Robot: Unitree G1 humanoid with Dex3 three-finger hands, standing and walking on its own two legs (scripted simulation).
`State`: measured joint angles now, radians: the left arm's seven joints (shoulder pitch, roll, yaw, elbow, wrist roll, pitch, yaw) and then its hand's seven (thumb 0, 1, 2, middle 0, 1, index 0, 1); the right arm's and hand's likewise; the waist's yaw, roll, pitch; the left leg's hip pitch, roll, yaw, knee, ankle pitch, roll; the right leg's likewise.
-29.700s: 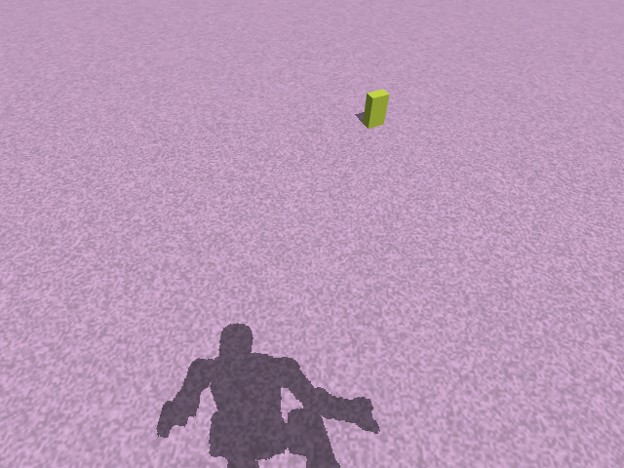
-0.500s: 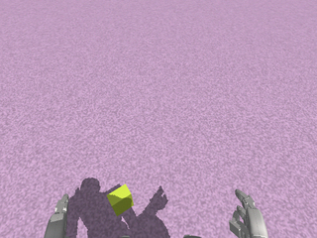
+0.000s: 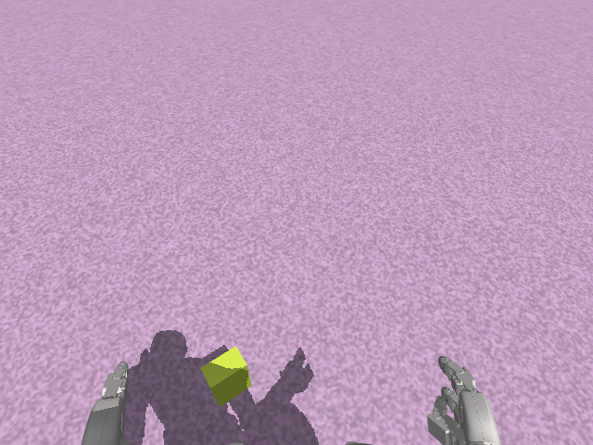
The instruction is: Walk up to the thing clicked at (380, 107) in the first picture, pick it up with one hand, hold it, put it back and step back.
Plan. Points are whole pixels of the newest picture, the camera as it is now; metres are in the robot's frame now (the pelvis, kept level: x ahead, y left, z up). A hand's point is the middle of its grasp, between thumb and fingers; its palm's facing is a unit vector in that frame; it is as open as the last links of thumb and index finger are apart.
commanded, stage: home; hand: left
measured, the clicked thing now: (227, 377) +0.40 +0.17 -0.63
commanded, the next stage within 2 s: stand in 0.06 s
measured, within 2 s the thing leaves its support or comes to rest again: neither
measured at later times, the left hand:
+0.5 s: hand (155, 438) +0.16 +0.18 -0.07, palm faces +0.03 -0.95 -0.32, open 12.3 cm
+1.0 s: hand out of the picture +0.05 +0.26 -0.11, palm faces +0.01 -0.94 -0.34, open 7.4 cm
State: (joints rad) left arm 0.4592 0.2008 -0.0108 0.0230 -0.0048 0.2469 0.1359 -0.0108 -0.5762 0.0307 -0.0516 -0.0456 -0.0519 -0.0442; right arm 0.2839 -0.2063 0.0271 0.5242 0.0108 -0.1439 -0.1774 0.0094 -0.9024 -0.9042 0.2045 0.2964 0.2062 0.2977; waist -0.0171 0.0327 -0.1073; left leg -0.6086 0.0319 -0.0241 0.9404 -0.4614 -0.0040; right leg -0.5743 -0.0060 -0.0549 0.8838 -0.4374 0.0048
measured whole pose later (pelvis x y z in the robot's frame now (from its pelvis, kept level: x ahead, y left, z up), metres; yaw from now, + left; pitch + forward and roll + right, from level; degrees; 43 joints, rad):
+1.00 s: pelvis -0.01 +0.01 +0.05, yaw +0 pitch -3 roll +0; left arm 0.21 0.32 0.01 0.98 0.03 0.00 0.02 0.01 0.90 0.90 -0.20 -0.30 -0.20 -0.30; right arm 0.18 -0.30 -0.02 1.03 -0.04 0.00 0.00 0.00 -0.91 -0.90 0.20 0.30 0.20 0.30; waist 0.02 0.00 0.04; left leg -0.20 -0.02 0.01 0.49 -0.24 0.02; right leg -0.20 -0.06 -0.03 0.49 -0.24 0.03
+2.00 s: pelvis -0.01 +0.00 +0.06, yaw +0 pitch -4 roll +0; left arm 0.12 0.33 0.00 1.14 0.02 -0.01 0.01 0.00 0.90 0.90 -0.20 -0.30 -0.20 -0.30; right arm 0.13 -0.33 -0.01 1.16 -0.02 -0.01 0.00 0.00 -0.91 -0.90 0.20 0.30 0.20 0.30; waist 0.00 0.01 0.04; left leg -0.11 0.00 0.01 0.32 -0.15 0.00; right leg -0.12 -0.03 -0.03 0.33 -0.16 0.01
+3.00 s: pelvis -0.04 +0.03 +0.03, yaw +0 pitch +1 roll -1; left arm 0.04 0.39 0.06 0.95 0.02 0.04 0.01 0.01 0.90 0.90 -0.20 -0.30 -0.20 -0.30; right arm 0.13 -0.41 -0.06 1.00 0.00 0.04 0.02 0.00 -0.91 -0.90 0.20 0.29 0.20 0.30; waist -0.02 -0.01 0.15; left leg -0.27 -0.03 -0.03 0.65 -0.36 0.04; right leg -0.37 -0.06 -0.02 0.60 -0.24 0.03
